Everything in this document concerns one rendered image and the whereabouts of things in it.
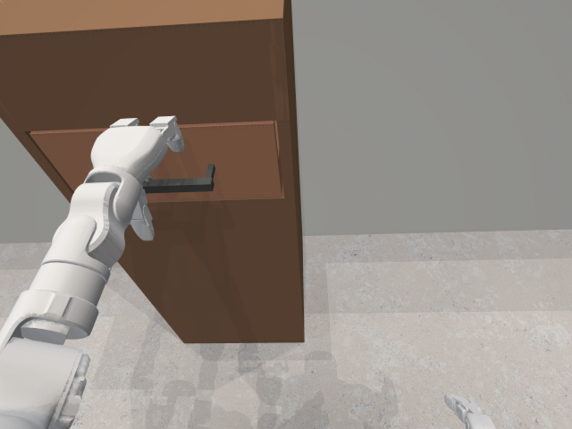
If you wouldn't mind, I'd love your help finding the right robot hand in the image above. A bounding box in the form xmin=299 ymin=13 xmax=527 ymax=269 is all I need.
xmin=443 ymin=393 xmax=497 ymax=429

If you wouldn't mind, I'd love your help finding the drawer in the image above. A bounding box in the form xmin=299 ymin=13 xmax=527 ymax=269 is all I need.
xmin=30 ymin=121 xmax=282 ymax=201

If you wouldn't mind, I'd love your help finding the left robot forearm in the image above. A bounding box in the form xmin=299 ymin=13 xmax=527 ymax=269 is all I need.
xmin=0 ymin=166 xmax=141 ymax=355

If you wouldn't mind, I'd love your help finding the cabinet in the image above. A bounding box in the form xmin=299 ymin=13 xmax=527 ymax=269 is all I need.
xmin=0 ymin=0 xmax=305 ymax=343

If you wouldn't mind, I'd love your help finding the handle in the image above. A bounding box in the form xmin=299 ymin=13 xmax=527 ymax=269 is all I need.
xmin=142 ymin=164 xmax=215 ymax=193

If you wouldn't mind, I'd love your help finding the left robot hand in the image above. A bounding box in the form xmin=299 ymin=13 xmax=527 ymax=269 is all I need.
xmin=91 ymin=116 xmax=184 ymax=240

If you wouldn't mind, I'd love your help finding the robot left upper arm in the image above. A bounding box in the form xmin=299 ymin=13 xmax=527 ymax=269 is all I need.
xmin=0 ymin=337 xmax=90 ymax=429

